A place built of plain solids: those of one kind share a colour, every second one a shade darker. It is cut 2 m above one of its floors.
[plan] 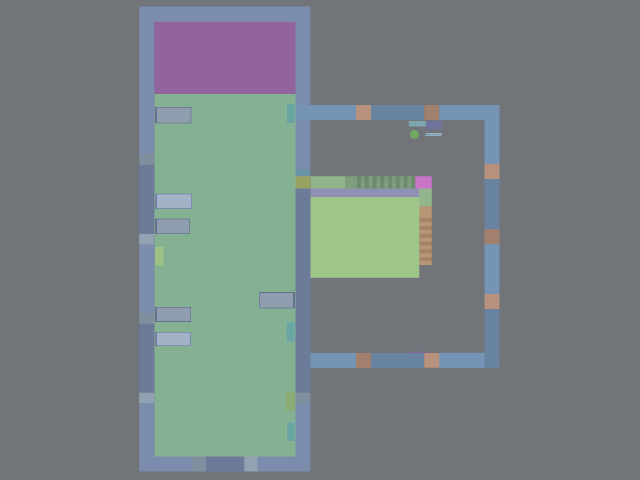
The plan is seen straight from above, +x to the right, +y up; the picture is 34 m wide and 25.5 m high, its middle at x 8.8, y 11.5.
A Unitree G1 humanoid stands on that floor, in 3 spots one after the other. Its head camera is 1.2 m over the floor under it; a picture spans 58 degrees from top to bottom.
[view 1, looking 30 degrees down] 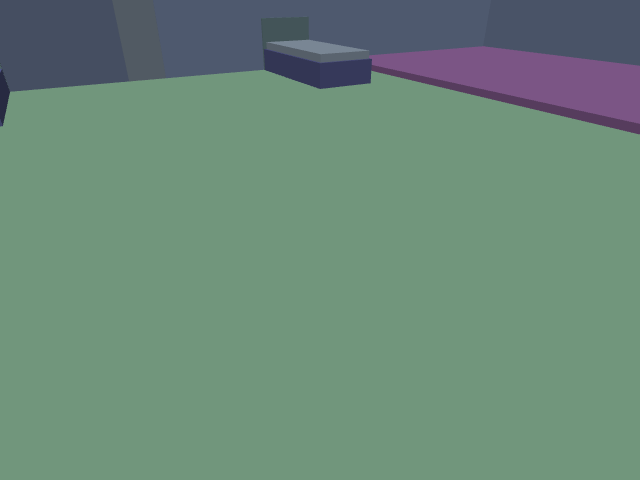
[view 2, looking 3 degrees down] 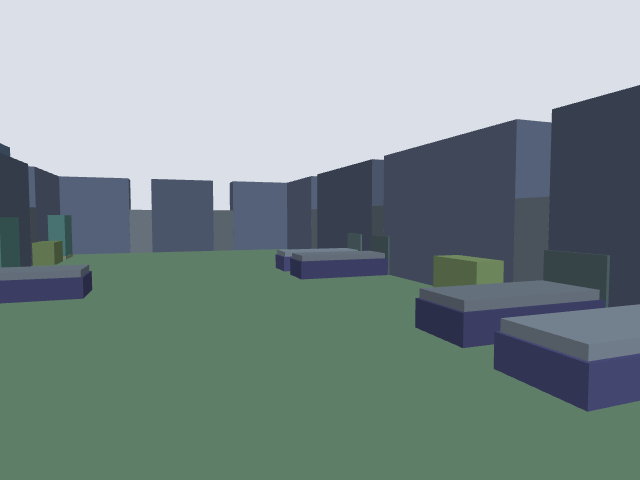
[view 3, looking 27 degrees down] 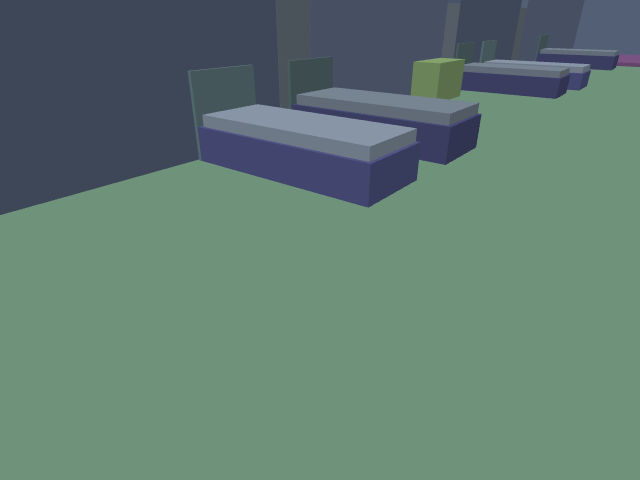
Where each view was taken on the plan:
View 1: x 7.41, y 14.56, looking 150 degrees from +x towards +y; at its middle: floor_dorter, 2.40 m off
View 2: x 4.44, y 15.85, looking -110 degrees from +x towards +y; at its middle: wall_dorter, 13.02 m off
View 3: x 3.42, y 3.40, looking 128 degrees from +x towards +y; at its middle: floor_dorter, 2.64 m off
